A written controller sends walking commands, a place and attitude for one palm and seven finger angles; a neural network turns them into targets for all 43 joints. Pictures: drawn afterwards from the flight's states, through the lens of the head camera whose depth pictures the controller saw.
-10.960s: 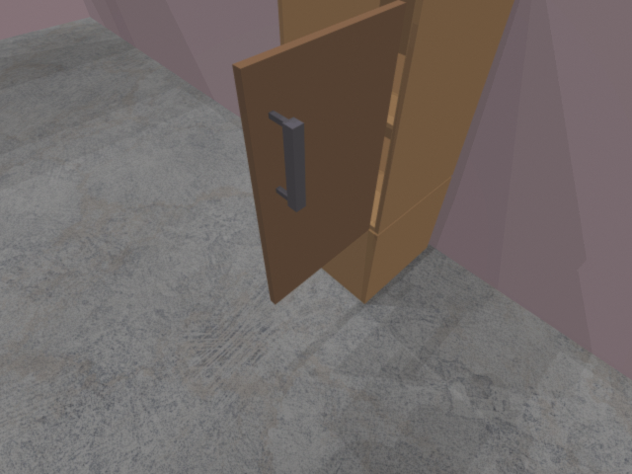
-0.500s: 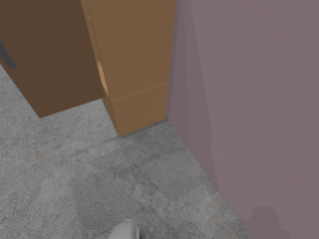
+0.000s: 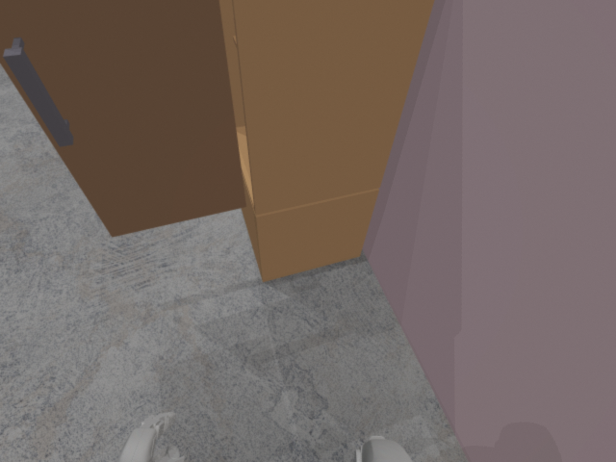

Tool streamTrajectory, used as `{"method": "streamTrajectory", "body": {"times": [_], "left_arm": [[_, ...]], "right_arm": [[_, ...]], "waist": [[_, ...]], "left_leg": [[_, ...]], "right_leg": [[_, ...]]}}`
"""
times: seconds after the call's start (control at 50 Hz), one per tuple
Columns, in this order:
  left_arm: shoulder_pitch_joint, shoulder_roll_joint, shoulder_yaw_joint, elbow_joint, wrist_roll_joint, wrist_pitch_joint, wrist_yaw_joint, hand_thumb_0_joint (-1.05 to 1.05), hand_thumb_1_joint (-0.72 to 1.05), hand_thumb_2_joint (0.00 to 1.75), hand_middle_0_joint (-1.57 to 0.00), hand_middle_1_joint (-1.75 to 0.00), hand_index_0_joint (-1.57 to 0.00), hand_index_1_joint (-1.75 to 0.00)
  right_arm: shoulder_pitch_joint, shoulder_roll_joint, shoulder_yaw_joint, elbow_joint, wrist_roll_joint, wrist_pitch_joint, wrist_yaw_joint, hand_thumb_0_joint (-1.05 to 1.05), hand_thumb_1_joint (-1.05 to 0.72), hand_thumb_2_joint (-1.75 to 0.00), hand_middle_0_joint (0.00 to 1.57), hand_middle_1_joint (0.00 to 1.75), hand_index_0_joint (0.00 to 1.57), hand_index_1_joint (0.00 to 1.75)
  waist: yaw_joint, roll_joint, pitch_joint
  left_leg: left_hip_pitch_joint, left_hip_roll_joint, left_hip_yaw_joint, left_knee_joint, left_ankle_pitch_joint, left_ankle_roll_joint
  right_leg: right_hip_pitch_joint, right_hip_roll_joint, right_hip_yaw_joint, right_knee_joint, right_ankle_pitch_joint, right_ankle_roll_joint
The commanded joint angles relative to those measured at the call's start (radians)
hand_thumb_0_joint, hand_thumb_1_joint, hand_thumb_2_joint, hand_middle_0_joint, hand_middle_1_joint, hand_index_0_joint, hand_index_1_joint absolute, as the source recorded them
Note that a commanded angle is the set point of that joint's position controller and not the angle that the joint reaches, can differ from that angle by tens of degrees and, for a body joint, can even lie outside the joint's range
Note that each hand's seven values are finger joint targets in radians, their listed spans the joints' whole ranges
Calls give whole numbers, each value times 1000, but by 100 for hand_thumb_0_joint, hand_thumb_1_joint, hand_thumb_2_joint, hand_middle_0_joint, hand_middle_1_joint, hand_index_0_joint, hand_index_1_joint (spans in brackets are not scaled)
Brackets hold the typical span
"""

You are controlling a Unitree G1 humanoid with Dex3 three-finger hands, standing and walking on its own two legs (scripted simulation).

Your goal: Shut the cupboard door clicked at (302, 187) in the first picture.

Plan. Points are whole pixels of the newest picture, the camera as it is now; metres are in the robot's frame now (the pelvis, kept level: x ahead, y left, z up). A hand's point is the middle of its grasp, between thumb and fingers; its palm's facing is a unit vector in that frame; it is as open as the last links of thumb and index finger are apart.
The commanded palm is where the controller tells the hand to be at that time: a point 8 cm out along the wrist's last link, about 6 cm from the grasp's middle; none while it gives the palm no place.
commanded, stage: turn to face it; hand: left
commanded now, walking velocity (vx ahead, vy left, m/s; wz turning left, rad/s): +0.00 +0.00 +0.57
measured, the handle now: (43, 94) +0.65 +0.47 +0.08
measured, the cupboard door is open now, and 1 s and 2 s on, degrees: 91 91 91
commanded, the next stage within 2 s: take the last steps up to it in 0.42 s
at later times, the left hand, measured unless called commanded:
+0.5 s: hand out of the picture +0.00 +0.16 -0.17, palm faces +0.31 -0.92 -0.25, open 7.4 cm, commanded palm none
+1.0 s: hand out of the picture +0.07 +0.18 -0.17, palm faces +0.36 -0.91 -0.22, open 7.3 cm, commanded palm none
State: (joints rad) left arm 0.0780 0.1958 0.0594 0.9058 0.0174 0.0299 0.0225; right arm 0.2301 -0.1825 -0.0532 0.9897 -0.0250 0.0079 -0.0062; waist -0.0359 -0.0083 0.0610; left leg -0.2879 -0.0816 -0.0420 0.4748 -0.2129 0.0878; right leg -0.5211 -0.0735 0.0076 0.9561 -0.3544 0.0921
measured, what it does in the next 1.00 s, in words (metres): steps on the spot, turning left: right foot, then left foot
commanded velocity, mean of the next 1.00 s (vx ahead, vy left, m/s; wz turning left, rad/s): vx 0.15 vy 0.02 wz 0.23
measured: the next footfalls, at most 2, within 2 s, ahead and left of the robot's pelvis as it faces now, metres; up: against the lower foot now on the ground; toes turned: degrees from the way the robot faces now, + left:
right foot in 0.14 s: +0.06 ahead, -0.15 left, +0.00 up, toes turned +4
left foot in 0.56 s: +0.05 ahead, +0.10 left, +0.00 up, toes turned +22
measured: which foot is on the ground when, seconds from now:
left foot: down 0.00-0.14, up 0.16-0.54, down 0.56-0.98, up 1.00-1.00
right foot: up 0.00-0.12, down 0.14-0.56, up 0.58-0.96, down 0.98-1.00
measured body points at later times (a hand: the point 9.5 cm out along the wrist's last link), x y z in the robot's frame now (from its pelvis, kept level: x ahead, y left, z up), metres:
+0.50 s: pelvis +0.04 -0.04 +0.00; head +0.08 -0.02 +0.44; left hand -0.02 +0.20 -0.15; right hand +0.21 -0.26 -0.15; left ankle +0.01 +0.09 -0.71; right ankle +0.02 -0.15 -0.74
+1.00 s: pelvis +0.09 -0.01 -0.01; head +0.10 -0.02 +0.44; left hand +0.06 +0.23 -0.15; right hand +0.16 -0.24 -0.17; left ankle +0.02 +0.08 -0.74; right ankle +0.14 -0.10 -0.74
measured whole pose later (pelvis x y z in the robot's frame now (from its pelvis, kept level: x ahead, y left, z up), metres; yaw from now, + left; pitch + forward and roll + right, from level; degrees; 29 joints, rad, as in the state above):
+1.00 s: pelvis +0.09 -0.01 -0.01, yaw +20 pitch -1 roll +2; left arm 0.25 0.16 0.04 1.00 0.03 -0.02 -0.01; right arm 0.33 -0.20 -0.05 1.08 -0.02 0.00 -0.01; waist 0.00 0.01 0.02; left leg -0.20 -0.04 0.05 0.57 -0.38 0.04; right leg -0.28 -0.06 -0.08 0.58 -0.31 -0.01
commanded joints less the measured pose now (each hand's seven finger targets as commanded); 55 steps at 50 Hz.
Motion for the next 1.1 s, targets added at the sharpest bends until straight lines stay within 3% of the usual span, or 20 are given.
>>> {"method": "streamTrajectory", "body": {"times": [0.0,0.08,0.1,0.12,0.14,0.24,0.42,0.48,0.52,0.54,0.56,0.64,0.82,0.9,0.92,0.94,0.96,0.98,1.0,1.08], "left_arm": [[2,75,17,-92,-6,-18,6,0,90,90,-20,-30,-20,-30],[96,101,21,-86,-13,-36,16,0,90,90,-20,-30,-20,-30],[135,141,28,-74,-9,-45,21,0,90,90,-20,-30,-20,-30],[170,212,41,-66,6,-53,28,0,90,90,-20,-30,-20,-30],[174,226,35,-66,6,-53,25,0,90,90,-20,-30,-20,-30],[107,137,13,-72,-4,-57,24,0,90,90,-20,-30,-20,-30],[255,185,24,11,14,-53,15,0,90,90,-20,-30,-20,-30],[243,205,28,31,6,-52,12,0,90,90,-20,-30,-20,-30],[232,158,17,24,-8,-49,4,0,90,90,-20,-30,-20,-30],[234,95,0,1,-14,-43,-2,0,90,90,-20,-30,-20,-30],[184,102,-4,-14,1,-24,5,0,90,90,-20,-30,-20,-30],[185,85,2,46,12,-26,-24,0,90,90,-20,-30,-20,-30],[139,43,-10,29,15,-45,-34,0,90,90,-20,-30,-20,-30],[239,33,-4,61,15,-53,-37,0,90,90,-20,-30,-20,-30],[286,59,5,80,16,-59,-32,0,90,90,-20,-30,-20,-30],[380,102,17,106,20,-70,-26,0,90,90,-20,-30,-20,-30],[445,173,32,122,20,-73,-17,0,90,90,-20,-30,-20,-30],[461,190,34,122,8,-77,-11,0,90,90,-20,-30,-20,-30],[402,164,27,122,5,-85,-8,0,90,90,-20,-30,-20,-30],[282,55,5,103,2,-110,-4,0,90,90,-20,-30,-20,-30]], "right_arm": [[48,-193,-56,-66,-6,2,-11,0,-90,-90,20,30,20,30],[8,-189,-60,-86,6,9,-10,0,-90,-90,20,30,20,30],[9,-164,-58,-90,15,6,-4,0,-90,-90,20,30,20,30],[18,-114,-54,-101,25,2,3,0,-90,-90,20,30,20,30],[27,-125,-57,-109,14,9,2,0,-90,-90,20,30,20,30],[-29,-112,-40,-75,8,48,21,0,-90,-90,20,30,20,30],[-173,-80,-10,-85,15,37,25,0,-90,-90,20,30,20,30],[-123,-98,-6,-67,13,24,18,0,-90,-90,20,30,20,30],[-36,-185,-23,-44,2,6,14,0,-90,-90,20,30,20,30],[31,-277,-43,-37,-5,3,10,0,-90,-90,20,30,20,30],[57,-287,-43,-27,-1,10,-1,0,-90,-90,20,30,20,30],[-41,-186,-13,-56,-2,-17,-17,0,-90,-90,20,30,20,30],[71,-135,-20,-5,-2,-42,-9,0,-90,-90,20,30,20,30],[41,-145,-20,9,-1,-35,-5,0,-90,-90,20,30,20,30],[41,-118,-16,13,5,-34,-3,0,-90,-90,20,30,20,30],[26,-89,-9,5,9,-39,0,0,-90,-90,20,30,20,30],[18,-49,-3,-26,10,-41,7,0,-90,-90,20,30,20,30],[-32,-102,-10,-40,0,-38,12,0,-90,-90,20,30,20,30],[-53,-102,-19,-33,-1,-38,15,0,-90,-90,20,30,20,30],[37,-35,-13,25,-4,-22,29,0,-90,-90,20,30,20,30]], "waist": [[5,137,-116],[53,121,-156],[66,47,-174],[74,-179,-187],[60,-180,-167],[20,-154,-70],[82,-221,-72],[39,-199,-99],[-11,23,-160],[-38,302,-191],[-50,244,-185],[20,148,-25],[14,96,26],[72,82,13],[96,39,16],[140,-72,7],[158,-274,23],[171,-246,29],[137,-248,73],[43,-96,78]], "left_leg": [[124,274,-320,-67,480,100],[45,218,-325,33,492,38],[-86,172,-275,97,327,-15],[-272,43,-103,278,-79,-96],[-302,1,-8,505,-428,-129],[-307,96,18,740,-215,-154],[-155,69,127,307,-243,-136],[23,45,156,90,-93,-116],[311,199,22,-59,253,-54],[384,446,-268,-78,544,97],[318,484,-278,-120,406,150],[124,351,-181,-229,-33,102],[81,304,-146,-296,-176,115],[-42,269,-106,-218,-319,76],[-138,212,-86,-136,-349,45],[-257,125,5,49,-357,-4],[-403,27,122,291,-353,-51],[-419,72,64,490,-357,-55],[-436,103,25,588,-263,-55],[-335,172,45,542,-28,-96]], "right_leg": [[78,43,-1,-152,-65,-14],[352,57,-9,-502,122,-35],[533,-34,63,-593,265,-59],[687,-276,260,-606,547,-143],[610,-444,297,-572,777,-254],[468,-249,3,-567,802,-201],[518,-245,-61,-507,871,-202],[453,-231,-94,-423,832,-167],[229,-155,-152,-213,469,-89],[44,-44,-170,-8,-232,-44],[14,-30,-75,103,-339,-52],[-20,-44,-29,178,-105,-71],[74,-24,-77,-165,-21,-79],[333,25,-117,-374,39,-80],[464,20,-82,-471,32,-92],[580,-95,82,-581,-137,-128],[632,-318,406,-757,-301,-229],[547,-391,535,-853,-399,-302],[480,-362,525,-865,-370,-304],[371,-246,91,-834,60,-226]]}}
